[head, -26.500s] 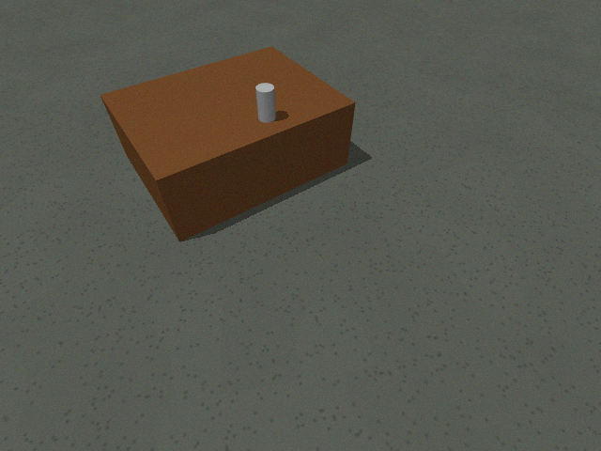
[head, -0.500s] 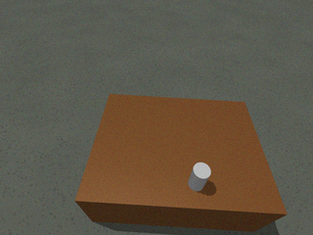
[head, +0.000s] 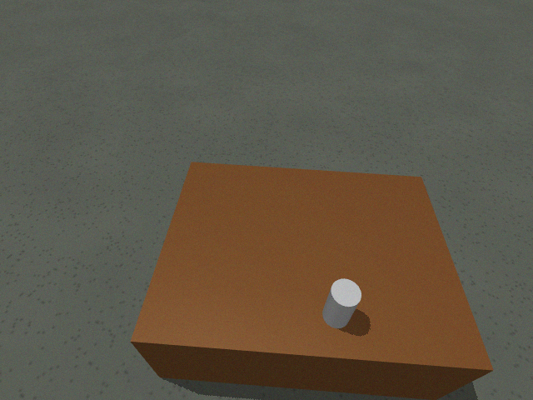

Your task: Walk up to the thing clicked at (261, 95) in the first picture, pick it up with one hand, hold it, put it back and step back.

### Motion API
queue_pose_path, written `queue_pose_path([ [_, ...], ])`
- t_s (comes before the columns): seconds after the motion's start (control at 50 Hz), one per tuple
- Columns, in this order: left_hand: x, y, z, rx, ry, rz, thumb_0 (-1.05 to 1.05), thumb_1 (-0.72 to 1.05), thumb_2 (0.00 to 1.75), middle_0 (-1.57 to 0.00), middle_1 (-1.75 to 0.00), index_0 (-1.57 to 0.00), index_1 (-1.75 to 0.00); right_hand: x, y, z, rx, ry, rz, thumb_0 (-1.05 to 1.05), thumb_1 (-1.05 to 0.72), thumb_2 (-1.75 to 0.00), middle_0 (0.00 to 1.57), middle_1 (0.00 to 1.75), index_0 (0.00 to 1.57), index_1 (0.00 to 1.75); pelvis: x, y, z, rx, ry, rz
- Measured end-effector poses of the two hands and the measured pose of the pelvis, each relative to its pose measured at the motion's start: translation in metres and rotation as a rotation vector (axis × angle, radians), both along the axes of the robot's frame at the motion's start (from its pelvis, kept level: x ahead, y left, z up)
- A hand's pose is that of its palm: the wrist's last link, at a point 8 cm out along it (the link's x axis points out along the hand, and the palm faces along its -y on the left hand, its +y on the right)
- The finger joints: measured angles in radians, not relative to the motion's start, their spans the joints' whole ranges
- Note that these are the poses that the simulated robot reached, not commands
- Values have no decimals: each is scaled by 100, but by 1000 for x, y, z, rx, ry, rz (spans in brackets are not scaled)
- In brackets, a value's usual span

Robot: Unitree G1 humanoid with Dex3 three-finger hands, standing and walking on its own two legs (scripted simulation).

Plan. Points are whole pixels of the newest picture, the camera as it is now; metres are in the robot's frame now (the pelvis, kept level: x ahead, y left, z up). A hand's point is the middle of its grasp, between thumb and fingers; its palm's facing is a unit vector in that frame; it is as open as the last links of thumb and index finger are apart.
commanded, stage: stand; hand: right
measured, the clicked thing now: (340, 304) +0.44 -0.19 -0.35
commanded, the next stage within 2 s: step back in 1.84 s
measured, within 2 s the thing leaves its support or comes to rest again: neither
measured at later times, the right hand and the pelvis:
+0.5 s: hand out of the picture +0.07 -0.26 -0.15, palm faces -0.02 +0.93 -0.35, open 7.4 cm; pelvis +0.00 +0.00 +0.00, yaw +1 degrees
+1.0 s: hand out of the picture +0.08 -0.25 -0.15, palm faces -0.04 +0.94 -0.35, open 7.4 cm; pelvis +0.00 +0.00 +0.00, yaw +1 degrees
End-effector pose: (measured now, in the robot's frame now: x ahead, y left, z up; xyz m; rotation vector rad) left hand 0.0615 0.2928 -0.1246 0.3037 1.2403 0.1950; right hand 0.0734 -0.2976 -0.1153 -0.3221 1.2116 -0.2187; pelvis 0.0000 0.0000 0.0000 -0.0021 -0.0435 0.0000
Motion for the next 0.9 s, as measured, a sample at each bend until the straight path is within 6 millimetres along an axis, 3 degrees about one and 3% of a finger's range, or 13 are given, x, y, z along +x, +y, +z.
queue_pose_path([
  [0.38,-9,-3,0,0,7,6,1,91,90,-20,-30,-21,-30,-7,-4,-1,3,21,5,0,-90,-90,21,30,20,30,-3,-4,0,-4,0,11],
  [0.9,-9,3,0,1,5,16,1,91,90,-20,-30,-21,-30,1,1,-1,6,14,25,0,-90,-90,21,30,20,30,0,-1,0,-2,4,19],
])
